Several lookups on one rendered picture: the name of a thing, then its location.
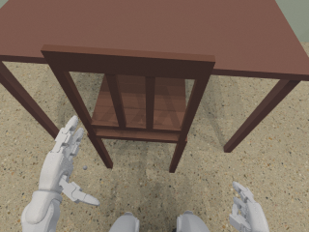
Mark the table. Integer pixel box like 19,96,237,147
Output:
0,0,309,153

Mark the left robot thigh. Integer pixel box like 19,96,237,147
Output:
109,215,140,232

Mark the left robot forearm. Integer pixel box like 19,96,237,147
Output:
20,189,63,232

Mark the chair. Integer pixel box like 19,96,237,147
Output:
41,44,216,173

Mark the robot right hand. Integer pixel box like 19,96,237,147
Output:
229,181,269,232

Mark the robot left hand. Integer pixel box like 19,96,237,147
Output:
38,115,100,207

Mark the robot right shin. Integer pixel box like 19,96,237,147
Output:
183,211,193,215

